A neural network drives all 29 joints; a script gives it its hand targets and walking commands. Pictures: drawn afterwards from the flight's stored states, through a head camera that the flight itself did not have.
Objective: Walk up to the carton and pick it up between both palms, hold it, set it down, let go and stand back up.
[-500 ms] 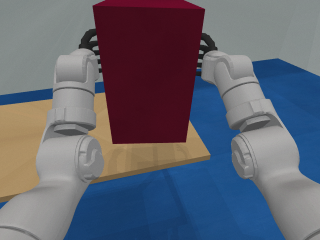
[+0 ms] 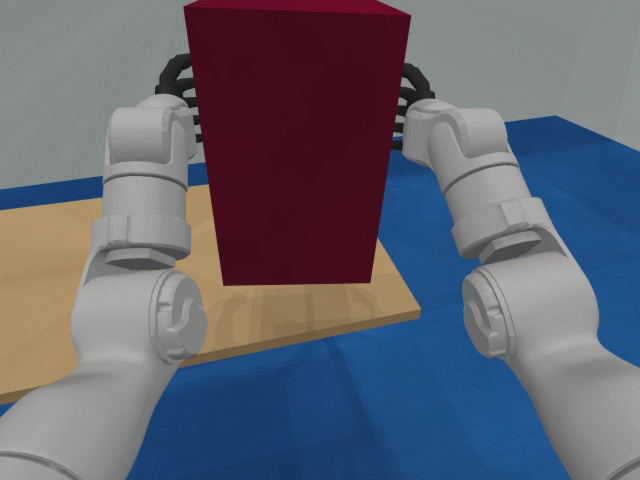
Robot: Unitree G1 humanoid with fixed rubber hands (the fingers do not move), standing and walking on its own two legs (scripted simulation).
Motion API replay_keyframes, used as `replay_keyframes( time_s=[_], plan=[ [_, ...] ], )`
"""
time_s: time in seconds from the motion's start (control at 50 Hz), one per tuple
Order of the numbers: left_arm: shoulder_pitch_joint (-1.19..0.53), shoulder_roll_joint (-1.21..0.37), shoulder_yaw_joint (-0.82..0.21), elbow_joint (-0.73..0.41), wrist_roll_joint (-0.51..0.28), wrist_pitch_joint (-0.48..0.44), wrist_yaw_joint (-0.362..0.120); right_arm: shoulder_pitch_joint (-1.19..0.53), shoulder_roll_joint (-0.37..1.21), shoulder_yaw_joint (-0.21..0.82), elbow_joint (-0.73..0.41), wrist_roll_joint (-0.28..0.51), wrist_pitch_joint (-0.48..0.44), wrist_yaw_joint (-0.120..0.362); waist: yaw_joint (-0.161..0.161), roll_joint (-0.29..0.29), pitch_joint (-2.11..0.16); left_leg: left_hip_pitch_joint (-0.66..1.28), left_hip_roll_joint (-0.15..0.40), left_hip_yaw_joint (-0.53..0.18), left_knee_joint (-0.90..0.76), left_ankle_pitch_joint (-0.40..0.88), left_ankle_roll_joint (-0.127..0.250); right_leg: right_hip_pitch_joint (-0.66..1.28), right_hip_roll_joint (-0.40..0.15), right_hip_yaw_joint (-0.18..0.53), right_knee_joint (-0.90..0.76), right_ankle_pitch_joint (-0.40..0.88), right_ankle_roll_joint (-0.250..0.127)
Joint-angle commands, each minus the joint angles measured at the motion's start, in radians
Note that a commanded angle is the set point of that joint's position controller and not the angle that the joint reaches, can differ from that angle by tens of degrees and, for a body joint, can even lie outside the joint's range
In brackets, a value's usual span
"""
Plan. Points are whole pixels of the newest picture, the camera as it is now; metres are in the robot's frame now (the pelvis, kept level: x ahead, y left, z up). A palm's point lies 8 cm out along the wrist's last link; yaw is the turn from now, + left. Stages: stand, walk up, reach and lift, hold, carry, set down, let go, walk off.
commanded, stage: hold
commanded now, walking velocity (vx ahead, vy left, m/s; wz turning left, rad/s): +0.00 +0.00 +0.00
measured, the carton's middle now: (296, 128) +0.45 +0.00 +0.29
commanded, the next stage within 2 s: none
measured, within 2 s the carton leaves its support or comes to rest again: neither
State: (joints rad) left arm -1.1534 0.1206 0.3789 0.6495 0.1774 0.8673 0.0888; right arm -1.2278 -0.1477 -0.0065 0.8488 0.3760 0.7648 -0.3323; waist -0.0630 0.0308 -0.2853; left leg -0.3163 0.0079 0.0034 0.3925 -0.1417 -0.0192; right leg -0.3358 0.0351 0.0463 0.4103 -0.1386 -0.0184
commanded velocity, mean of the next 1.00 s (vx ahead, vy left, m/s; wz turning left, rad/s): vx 0.00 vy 0.00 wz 0.00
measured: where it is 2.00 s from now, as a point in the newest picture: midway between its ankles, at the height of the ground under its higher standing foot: outside the picture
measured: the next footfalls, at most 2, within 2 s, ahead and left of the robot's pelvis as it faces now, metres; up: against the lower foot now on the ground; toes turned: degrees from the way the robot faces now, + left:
none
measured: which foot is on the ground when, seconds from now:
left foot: down 0.00-1.00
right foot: down 0.00-1.00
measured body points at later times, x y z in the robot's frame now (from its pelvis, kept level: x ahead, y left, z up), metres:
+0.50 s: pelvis +0.00 +0.00 +0.00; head -0.08 -0.01 +0.44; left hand +0.40 +0.13 +0.32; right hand +0.39 -0.14 +0.31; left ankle +0.04 +0.13 -0.74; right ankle +0.04 -0.10 -0.74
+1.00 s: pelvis +0.00 +0.00 +0.00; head -0.08 -0.01 +0.44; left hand +0.40 +0.14 +0.34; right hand +0.39 -0.14 +0.33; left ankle +0.04 +0.13 -0.74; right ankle +0.04 -0.10 -0.74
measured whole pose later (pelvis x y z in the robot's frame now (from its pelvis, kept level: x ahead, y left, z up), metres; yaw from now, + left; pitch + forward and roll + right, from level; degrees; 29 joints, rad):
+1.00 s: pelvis +0.00 +0.00 +0.00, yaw +0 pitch +4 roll +0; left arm -1.17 0.12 0.39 0.65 0.18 0.85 0.09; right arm -1.24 -0.15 -0.02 0.84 0.38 0.75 -0.34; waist -0.06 0.03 -0.29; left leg -0.32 0.01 0.00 0.39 -0.14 -0.02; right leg -0.34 0.04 0.05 0.41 -0.14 -0.02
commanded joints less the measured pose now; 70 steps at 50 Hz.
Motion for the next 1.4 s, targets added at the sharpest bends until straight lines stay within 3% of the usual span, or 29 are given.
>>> replay_keyframes(
  time_s=[0.0, 0.04, 0.06, 0.08, 0.12, 0.14, 0.2, 0.24, 0.28, 0.34, 0.52, 0.56, 0.62, 0.66, 0.72, 0.76, 0.78, 0.8, 0.84, 0.9, 0.92, 0.96, 1.04, 1.16, 1.22, 1.24, 1.34, 1.36, 1.38],
  plan=[
    [-0.850, -0.668, -0.276, -0.140, -0.194, -0.088, -0.149, -0.889, 0.646, 0.115, -0.328, 0.204, -0.075, 0.149, -0.043, 0.000, -0.383, 0.205, -0.043, -0.049, 0.001, 0.080, -0.022, 0.320, 0.060, -0.003, -0.146, 0.173, 0.042],
    [-0.837, -0.673, -0.285, -0.130, -0.182, -0.084, -0.156, -0.918, 0.641, 0.123, -0.370, 0.215, -0.081, 0.145, -0.046, -0.003, -0.409, 0.218, -0.046, -0.050, 0.006, 0.101, -0.021, 0.340, 0.060, -0.006, -0.140, 0.204, 0.042],
    [-0.812, -0.662, -0.257, -0.100, -0.161, -0.081, -0.160, -0.868, 0.625, 0.106, -0.295, 0.213, -0.072, 0.146, -0.039, 0.017, -0.328, 0.204, -0.046, -0.049, -0.008, 0.032, -0.023, 0.302, 0.057, -0.007, -0.150, 0.117, 0.043],
    [-0.857, -0.649, -0.253, -0.141, -0.165, -0.086, -0.160, -0.918, 0.660, 0.127, -0.342, 0.211, -0.076, 0.150, -0.023, -0.027, -0.393, 0.202, -0.046, -0.050, -0.001, 0.058, -0.014, 0.332, 0.056, -0.010, -0.140, 0.140, 0.051],
    [-0.871, -0.651, -0.263, -0.136, -0.182, -0.090, -0.158, -0.931, 0.649, 0.116, -0.352, 0.208, -0.079, 0.149, -0.040, -0.004, -0.373, 0.194, -0.043, -0.052, -0.008, 0.028, -0.012, 0.312, 0.050, -0.007, -0.151, 0.116, 0.048],
    [-0.910, -0.654, -0.269, -0.145, -0.190, -0.095, -0.154, -0.966, 0.668, 0.121, -0.359, 0.208, -0.086, 0.153, -0.017, -0.005, -0.397, 0.181, -0.044, -0.050, -0.013, 0.015, -0.011, 0.319, 0.055, -0.010, -0.143, 0.091, 0.045],
    [-0.920, -0.685, -0.331, -0.240, -0.244, -0.105, -0.138, -0.993, 0.706, 0.162, -0.446, 0.233, -0.096, 0.155, -0.023, -0.006, -0.525, 0.229, -0.051, -0.045, 0.025, 0.149, -0.017, 0.342, 0.064, -0.017, -0.120, 0.228, 0.047],
    [-0.867, -0.677, -0.310, -0.171, -0.211, -0.087, -0.139, -0.920, 0.649, 0.140, -0.376, 0.233, -0.073, 0.149, -0.041, 0.042, -0.423, 0.209, -0.054, -0.050, 0.013, 0.088, -0.024, 0.318, 0.060, -0.006, -0.137, 0.177, 0.042],
    [-0.855, -0.659, -0.279, -0.136, -0.186, -0.082, -0.143, -0.909, 0.665, 0.143, -0.340, 0.218, -0.065, 0.149, -0.018, -0.004, -0.388, 0.207, -0.049, -0.051, 0.009, 0.080, -0.014, 0.317, 0.059, -0.006, -0.141, 0.163, 0.046],
    [-0.853, -0.630, -0.244, -0.075, -0.159, -0.074, -0.161, -0.891, 0.617, 0.095, -0.268, 0.190, -0.065, 0.148, -0.044, 0.008, -0.321, 0.171, -0.044, -0.047, -0.018, -0.032, -0.015, 0.290, 0.042, 0.002, -0.156, 0.072, 0.047],
    [-0.987, -0.698, -0.336, -0.262, -0.257, -0.112, -0.132, -0.998, 0.702, 0.155, -0.434, 0.242, -0.095, 0.156, -0.026, 0.022, -0.531, 0.220, -0.052, -0.047, 0.020, 0.127, -0.021, 0.333, 0.066, -0.010, -0.118, 0.200, 0.044],
    [-0.922, -0.692, -0.339, -0.213, -0.255, -0.105, -0.127, -0.997, 0.684, 0.151, -0.457, 0.230, -0.094, 0.149, -0.034, 0.008, -0.508, 0.224, -0.055, -0.043, 0.022, 0.114, -0.014, 0.332, 0.063, -0.007, -0.133, 0.192, 0.048],
    [-0.813, -0.648, -0.243, -0.048, -0.175, -0.079, -0.151, -0.874, 0.618, 0.087, -0.275, 0.180, -0.062, 0.146, -0.049, -0.006, -0.308, 0.186, -0.043, -0.048, -0.010, 0.016, -0.015, 0.291, 0.047, -0.002, -0.157, 0.124, 0.047],
    [-0.788, -0.636, -0.218, -0.057, -0.126, -0.071, -0.168, -0.824, 0.620, 0.091, -0.226, 0.176, -0.062, 0.149, -0.038, -0.014, -0.275, 0.179, -0.036, -0.050, -0.029, -0.014, -0.015, 0.300, 0.048, -0.008, -0.153, 0.094, 0.048],
    [-0.807, -0.634, -0.220, -0.062, -0.142, -0.079, -0.177, -0.897, 0.637, 0.104, -0.298, 0.191, -0.074, 0.144, -0.036, -0.030, -0.325, 0.183, -0.044, -0.047, -0.025, -0.009, -0.006, 0.329, 0.043, -0.005, -0.156, 0.093, 0.053],
    [-0.914, -0.669, -0.299, -0.226, -0.202, -0.098, -0.166, -0.935, 0.682, 0.148, -0.380, 0.238, -0.082, 0.146, -0.042, 0.006, -0.445, 0.203, -0.050, -0.053, 0.003, 0.088, -0.017, 0.372, 0.057, -0.013, -0.125, 0.190, 0.049],
    [-0.942, -0.664, -0.310, -0.240, -0.222, -0.102, -0.158, -1.016, 0.706, 0.174, -0.465, 0.257, -0.093, 0.147, -0.015, -0.017, -0.509, 0.210, -0.059, -0.044, 0.016, 0.113, -0.009, 0.377, 0.066, -0.010, -0.123, 0.197, 0.056],
    [-1.003, -0.678, -0.342, -0.275, -0.259, -0.109, -0.144, -1.009, 0.692, 0.155, -0.454, 0.255, -0.089, 0.150, -0.037, 0.016, -0.519, 0.207, -0.050, -0.050, 0.020, 0.113, -0.019, 0.357, 0.064, -0.009, -0.115, 0.206, 0.049],
    [-0.983, -0.702, -0.372, -0.279, -0.267, -0.107, -0.126, -1.048, 0.716, 0.178, -0.498, 0.253, -0.093, 0.155, -0.024, 0.028, -0.575, 0.213, -0.059, -0.049, 0.033, 0.131, -0.017, 0.350, 0.065, -0.016, -0.113, 0.208, 0.049],
    [-0.814, -0.671, -0.275, -0.048, -0.190, -0.073, -0.141, -0.877, 0.625, 0.108, -0.295, 0.188, -0.064, 0.150, -0.047, 0.026, -0.322, 0.176, -0.046, -0.051, -0.008, 0.013, -0.017, 0.273, 0.048, 0.006, -0.157, 0.118, 0.041],
    [-0.778, -0.641, -0.218, -0.001, -0.143, -0.068, -0.148, -0.895, 0.616, 0.081, -0.265, 0.171, -0.063, 0.151, -0.030, -0.008, -0.289, 0.169, -0.037, -0.053, -0.031, -0.043, -0.008, 0.276, 0.046, -0.005, -0.168, 0.043, 0.047],
    [-0.787, -0.627, -0.198, -0.019, -0.139, -0.078, -0.165, -0.855, 0.635, 0.086, -0.244, 0.162, -0.067, 0.151, -0.036, -0.046, -0.303, 0.181, -0.039, -0.047, -0.034, -0.026, -0.004, 0.303, 0.037, -0.006, -0.169, 0.074, 0.053],
    [-0.888, -0.638, -0.252, -0.162, -0.172, -0.093, -0.162, -0.939, 0.675, 0.135, -0.350, 0.224, -0.077, 0.153, -0.023, -0.014, -0.384, 0.182, -0.048, -0.053, -0.006, 0.044, -0.008, 0.329, 0.056, -0.011, -0.138, 0.127, 0.051],
    [-0.922, -0.664, -0.291, -0.157, -0.217, -0.097, -0.137, -0.941, 0.668, 0.123, -0.338, 0.212, -0.076, 0.151, -0.039, 0.008, -0.426, 0.197, -0.052, -0.050, 0.000, 0.059, -0.015, 0.314, 0.055, -0.013, -0.135, 0.147, 0.053],
    [-0.847, -0.642, -0.255, -0.089, -0.186, -0.088, -0.149, -0.916, 0.644, 0.111, -0.314, 0.212, -0.077, 0.151, -0.024, 0.010, -0.381, 0.182, -0.052, -0.044, -0.003, 0.044, -0.008, 0.307, 0.049, -0.004, -0.144, 0.135, 0.049],
    [-0.864, -0.655, -0.258, -0.152, -0.189, -0.091, -0.147, -0.928, 0.682, 0.142, -0.355, 0.221, -0.082, 0.154, -0.004, -0.030, -0.454, 0.207, -0.049, -0.046, 0.008, 0.099, -0.006, 0.351, 0.058, -0.006, -0.126, 0.203, 0.055],
    [-0.888, -0.655, -0.255, -0.129, -0.182, -0.090, -0.157, -0.920, 0.654, 0.119, -0.318, 0.200, -0.073, 0.152, -0.035, -0.011, -0.367, 0.188, -0.045, -0.050, -0.013, 0.024, -0.011, 0.308, 0.051, -0.002, -0.148, 0.110, 0.050],
    [-0.898, -0.665, -0.276, -0.128, -0.189, -0.091, -0.156, -0.908, 0.628, 0.092, -0.285, 0.199, -0.075, 0.153, -0.058, 0.031, -0.358, 0.190, -0.034, -0.052, -0.018, 0.010, -0.024, 0.293, 0.050, -0.011, -0.146, 0.093, 0.042],
    [-0.892, -0.664, -0.272, -0.132, -0.198, -0.089, -0.155, -0.951, 0.647, 0.107, -0.340, 0.216, -0.081, 0.154, -0.038, 0.005, -0.400, 0.195, -0.038, -0.050, -0.008, 0.044, -0.016, 0.316, 0.055, -0.005, -0.144, 0.131, 0.043]
  ],
)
